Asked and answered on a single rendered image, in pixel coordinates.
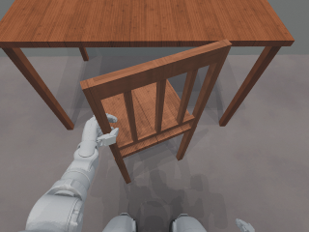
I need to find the robot thigh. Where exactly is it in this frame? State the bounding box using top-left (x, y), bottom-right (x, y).
top-left (102, 216), bottom-right (136, 232)
top-left (172, 217), bottom-right (207, 232)

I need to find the table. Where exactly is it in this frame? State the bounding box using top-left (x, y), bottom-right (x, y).
top-left (0, 0), bottom-right (295, 131)

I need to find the left robot forearm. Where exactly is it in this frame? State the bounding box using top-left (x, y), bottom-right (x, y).
top-left (25, 140), bottom-right (98, 230)

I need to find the robot left upper arm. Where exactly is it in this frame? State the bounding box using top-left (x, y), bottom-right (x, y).
top-left (18, 194), bottom-right (85, 232)

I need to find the left robot thigh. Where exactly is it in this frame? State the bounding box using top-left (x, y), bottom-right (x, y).
top-left (102, 216), bottom-right (136, 232)

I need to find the left robot hand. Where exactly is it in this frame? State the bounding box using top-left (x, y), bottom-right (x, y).
top-left (81, 113), bottom-right (119, 147)

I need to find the right robot thigh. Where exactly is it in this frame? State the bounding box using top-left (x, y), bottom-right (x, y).
top-left (172, 217), bottom-right (207, 232)

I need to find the right robot hand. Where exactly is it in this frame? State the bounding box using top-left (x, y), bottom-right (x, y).
top-left (236, 218), bottom-right (255, 232)

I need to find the chair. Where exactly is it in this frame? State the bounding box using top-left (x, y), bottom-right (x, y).
top-left (80, 39), bottom-right (232, 184)

